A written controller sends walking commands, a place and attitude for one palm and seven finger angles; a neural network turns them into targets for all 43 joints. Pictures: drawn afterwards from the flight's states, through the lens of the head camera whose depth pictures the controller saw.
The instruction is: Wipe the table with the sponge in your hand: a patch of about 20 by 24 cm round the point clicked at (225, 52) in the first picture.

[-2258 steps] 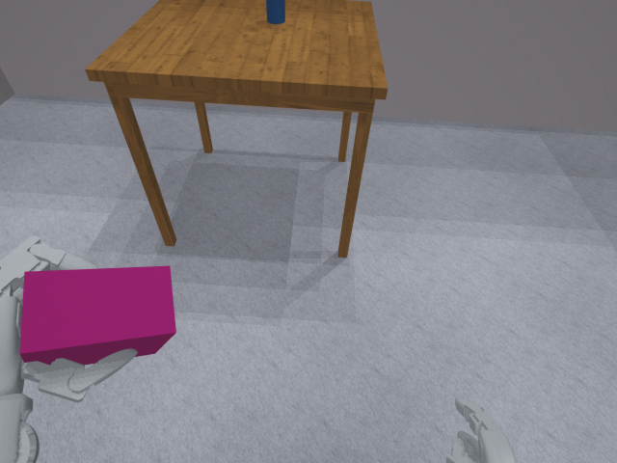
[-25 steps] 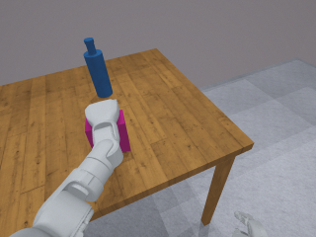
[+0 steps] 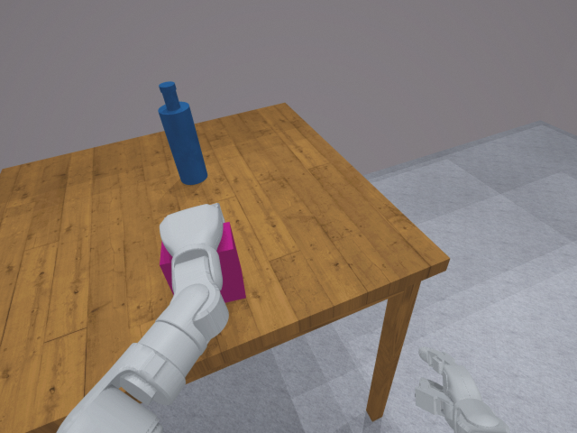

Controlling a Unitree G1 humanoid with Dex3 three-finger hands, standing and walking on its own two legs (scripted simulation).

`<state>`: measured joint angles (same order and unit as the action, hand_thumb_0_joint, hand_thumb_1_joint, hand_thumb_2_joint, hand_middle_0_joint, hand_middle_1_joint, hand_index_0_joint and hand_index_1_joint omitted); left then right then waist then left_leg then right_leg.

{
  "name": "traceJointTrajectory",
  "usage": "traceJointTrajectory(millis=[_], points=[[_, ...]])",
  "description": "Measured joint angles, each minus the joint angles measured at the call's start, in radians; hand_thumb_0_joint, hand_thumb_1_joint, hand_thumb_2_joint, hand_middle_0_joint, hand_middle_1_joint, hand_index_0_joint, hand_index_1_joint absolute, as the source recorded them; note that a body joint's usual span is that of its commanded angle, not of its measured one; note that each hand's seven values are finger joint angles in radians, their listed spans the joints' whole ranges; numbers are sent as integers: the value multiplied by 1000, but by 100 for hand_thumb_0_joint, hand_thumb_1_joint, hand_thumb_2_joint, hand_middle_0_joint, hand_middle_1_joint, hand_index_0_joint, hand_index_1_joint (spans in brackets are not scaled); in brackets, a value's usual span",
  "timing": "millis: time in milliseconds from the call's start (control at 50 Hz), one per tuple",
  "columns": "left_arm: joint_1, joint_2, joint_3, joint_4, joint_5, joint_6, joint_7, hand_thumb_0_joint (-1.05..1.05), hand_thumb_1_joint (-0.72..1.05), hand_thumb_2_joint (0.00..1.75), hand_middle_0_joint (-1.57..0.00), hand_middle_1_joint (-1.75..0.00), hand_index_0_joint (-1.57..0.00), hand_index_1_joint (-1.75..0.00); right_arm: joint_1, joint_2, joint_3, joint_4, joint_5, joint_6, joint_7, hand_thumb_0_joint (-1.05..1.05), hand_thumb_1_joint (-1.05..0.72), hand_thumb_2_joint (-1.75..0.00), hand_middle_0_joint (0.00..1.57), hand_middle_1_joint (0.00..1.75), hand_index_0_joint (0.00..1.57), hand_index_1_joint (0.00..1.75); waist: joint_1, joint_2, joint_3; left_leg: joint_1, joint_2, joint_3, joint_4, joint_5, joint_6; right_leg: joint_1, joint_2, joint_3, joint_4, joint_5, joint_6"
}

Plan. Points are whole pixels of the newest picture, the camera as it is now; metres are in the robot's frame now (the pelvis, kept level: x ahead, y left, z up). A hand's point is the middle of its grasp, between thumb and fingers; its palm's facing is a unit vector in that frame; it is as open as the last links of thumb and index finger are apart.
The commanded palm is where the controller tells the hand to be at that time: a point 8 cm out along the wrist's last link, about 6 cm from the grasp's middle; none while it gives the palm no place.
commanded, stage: wipe back along the third lane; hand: left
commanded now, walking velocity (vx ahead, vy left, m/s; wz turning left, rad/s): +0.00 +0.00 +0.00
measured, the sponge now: (208, 275) +0.35 +0.18 +0.04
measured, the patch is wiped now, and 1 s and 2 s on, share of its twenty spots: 1.00 1.00 1.00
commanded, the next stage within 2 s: slide back across to the middle lane in 0.16 s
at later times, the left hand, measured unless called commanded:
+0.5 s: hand (204, 268) +0.32 +0.16 +0.10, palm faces +0.09 -0.15 -0.98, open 10.4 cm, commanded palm +0.28 +0.17 +0.15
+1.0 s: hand (159, 288) +0.28 +0.22 +0.10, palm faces +0.05 -0.11 -0.99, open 10.4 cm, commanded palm +0.25 +0.22 +0.15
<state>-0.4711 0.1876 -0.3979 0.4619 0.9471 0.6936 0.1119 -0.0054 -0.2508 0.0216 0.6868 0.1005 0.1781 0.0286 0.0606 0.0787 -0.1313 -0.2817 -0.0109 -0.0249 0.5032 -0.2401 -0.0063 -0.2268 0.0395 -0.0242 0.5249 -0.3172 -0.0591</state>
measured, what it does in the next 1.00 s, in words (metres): stands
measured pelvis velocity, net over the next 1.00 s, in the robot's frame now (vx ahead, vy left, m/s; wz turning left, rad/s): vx -0.01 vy -0.01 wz -0.02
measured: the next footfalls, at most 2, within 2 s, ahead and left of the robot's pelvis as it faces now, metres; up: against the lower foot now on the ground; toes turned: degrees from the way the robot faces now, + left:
none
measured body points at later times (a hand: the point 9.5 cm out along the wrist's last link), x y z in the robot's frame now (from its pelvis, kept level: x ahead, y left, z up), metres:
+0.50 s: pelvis -0.01 -0.01 +0.00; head -0.06 -0.06 +0.44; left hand +0.31 +0.17 +0.15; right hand +0.24 -0.22 -0.08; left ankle +0.01 +0.13 -0.73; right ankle -0.03 -0.08 -0.74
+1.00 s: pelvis -0.01 -0.01 +0.00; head -0.05 -0.06 +0.45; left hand +0.27 +0.22 +0.15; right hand +0.24 -0.22 -0.07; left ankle +0.01 +0.13 -0.73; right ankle -0.03 -0.08 -0.74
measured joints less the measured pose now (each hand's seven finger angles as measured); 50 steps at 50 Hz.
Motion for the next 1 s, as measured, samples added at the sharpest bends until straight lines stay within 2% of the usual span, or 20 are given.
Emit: traceJointTrajectory(millis=[320, 480, 760, 1000], points=[[116, -14, -37, -135, 11, 2, 19, -1, -52, 105, -66, -136, -69, -137, 23, 1, -5, 16, -2, -4, 26, 1, -90, -90, 20, 30, 20, 30, 13, 16, -6, 19, 4, 6, 11, -6, -5, 10, 3, 5, 24, -10, -6], [167, 26, 25, -218, -24, -17, -9, -1, -53, 105, -67, -135, -70, -136, -7, 10, 4, 10, -8, -17, 2, 1, -90, -90, 20, 30, 20, 30, 12, 13, 11, 43, 11, 16, -1, -1, -9, 24, 10, 16, 25, -8, -12], [276, 132, 89, -345, -4, -30, -83, -1, -54, 105, -69, -133, -72, -134, -22, -17, -1, -5, -15, -50, -33, 1, -90, -90, 20, 30, 20, 30, 26, 19, 41, 65, 18, 10, -13, 5, -11, 49, 18, 11, 7, 1, -20], [334, 160, 149, -372, -2, -112, -92, -1, -54, 105, -69, -133, -72, -134, -3, -4, 8, 10, -26, -80, -52, 1, -90, -90, 20, 30, 20, 30, 31, 22, 50, 69, 18, 13, -24, 13, -10, 52, 18, 14, -3, 10, -18]])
